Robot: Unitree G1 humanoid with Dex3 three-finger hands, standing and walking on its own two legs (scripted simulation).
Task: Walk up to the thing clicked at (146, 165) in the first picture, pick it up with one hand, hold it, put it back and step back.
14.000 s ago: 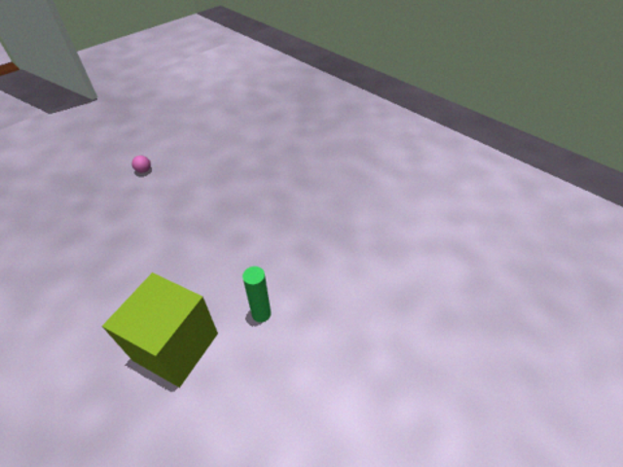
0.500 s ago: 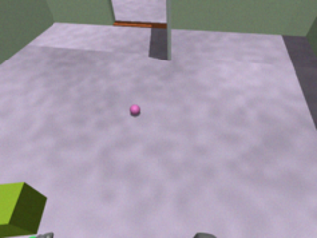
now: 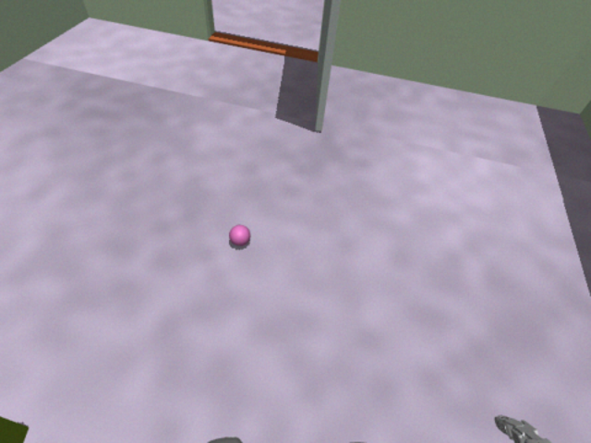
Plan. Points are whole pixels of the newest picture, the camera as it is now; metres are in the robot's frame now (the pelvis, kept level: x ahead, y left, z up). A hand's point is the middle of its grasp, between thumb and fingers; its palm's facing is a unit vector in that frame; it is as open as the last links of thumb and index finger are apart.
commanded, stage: walk up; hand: left
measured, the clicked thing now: (239, 235) +0.95 +0.21 -0.72
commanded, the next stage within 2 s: none
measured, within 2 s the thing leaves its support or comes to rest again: neither
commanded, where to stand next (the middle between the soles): +0.54 -0.04 m, yaw +0 degrees
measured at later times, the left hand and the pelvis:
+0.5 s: hand (169, 342) +0.28 +0.21 -0.10, palm faces -0.01 -0.91 -0.42, open 7.4 cm; pelvis +0.21 -0.07 +0.01, yaw +0 degrees
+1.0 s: hand (180, 269) +0.43 +0.23 -0.14, palm faces -0.06 -0.94 -0.35, open 7.4 cm; pelvis +0.38 -0.04 +0.01, yaw +0 degrees
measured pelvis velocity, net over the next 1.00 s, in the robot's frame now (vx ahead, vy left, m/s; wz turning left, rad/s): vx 0.38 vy -0.04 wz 0.00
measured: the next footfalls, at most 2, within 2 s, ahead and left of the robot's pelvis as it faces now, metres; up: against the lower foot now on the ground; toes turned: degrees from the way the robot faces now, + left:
right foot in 0.30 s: +0.28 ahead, -0.18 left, +0.00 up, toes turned -6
left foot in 0.74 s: +0.44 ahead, +0.08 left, +0.00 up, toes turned +6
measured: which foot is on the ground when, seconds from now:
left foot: down 0.00-0.32, up 0.34-0.72, down 0.74-1.00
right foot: up 0.00-0.28, down 0.30-0.76, up 0.78-1.00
